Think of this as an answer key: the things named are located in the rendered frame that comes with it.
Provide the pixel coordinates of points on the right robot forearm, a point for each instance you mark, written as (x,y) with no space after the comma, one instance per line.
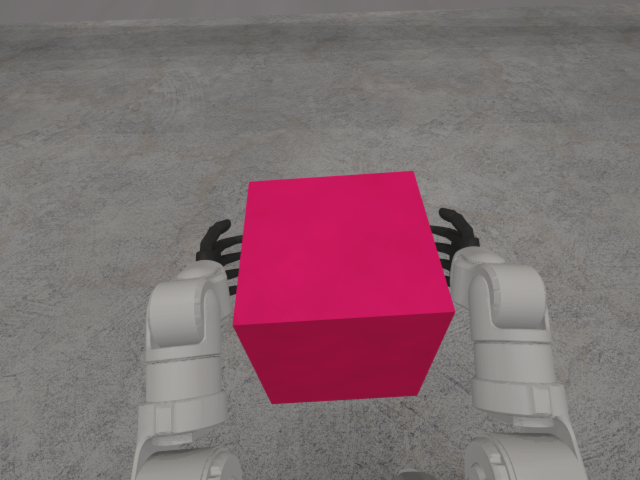
(515,378)

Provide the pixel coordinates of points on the left robot hand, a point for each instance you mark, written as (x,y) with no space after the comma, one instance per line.
(210,249)

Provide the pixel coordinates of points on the right robot hand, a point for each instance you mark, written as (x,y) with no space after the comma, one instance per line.
(463,237)

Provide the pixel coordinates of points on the robot left upper arm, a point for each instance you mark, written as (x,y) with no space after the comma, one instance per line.
(207,463)

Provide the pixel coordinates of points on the left robot forearm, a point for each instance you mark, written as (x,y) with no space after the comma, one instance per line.
(184,396)

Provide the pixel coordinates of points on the robot right upper arm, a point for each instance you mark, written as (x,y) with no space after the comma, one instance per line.
(520,456)

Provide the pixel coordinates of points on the right robot shin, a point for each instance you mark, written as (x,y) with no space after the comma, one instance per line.
(406,470)

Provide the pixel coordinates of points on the carton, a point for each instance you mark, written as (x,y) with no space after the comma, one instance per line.
(341,294)

